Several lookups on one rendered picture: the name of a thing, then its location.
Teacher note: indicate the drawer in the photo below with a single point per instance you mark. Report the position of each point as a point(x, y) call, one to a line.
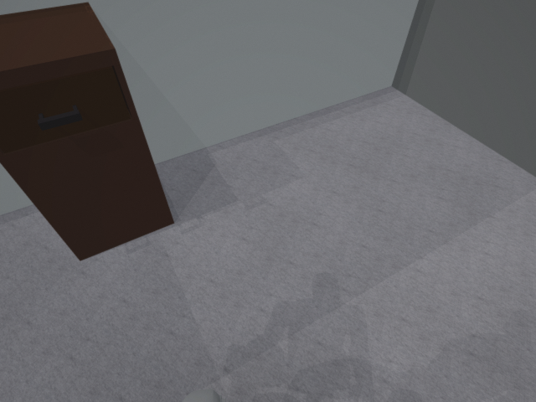
point(96, 94)

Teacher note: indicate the cabinet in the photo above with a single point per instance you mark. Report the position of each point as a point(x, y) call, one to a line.
point(99, 188)

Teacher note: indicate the handle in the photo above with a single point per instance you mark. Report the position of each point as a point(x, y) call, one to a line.
point(60, 119)

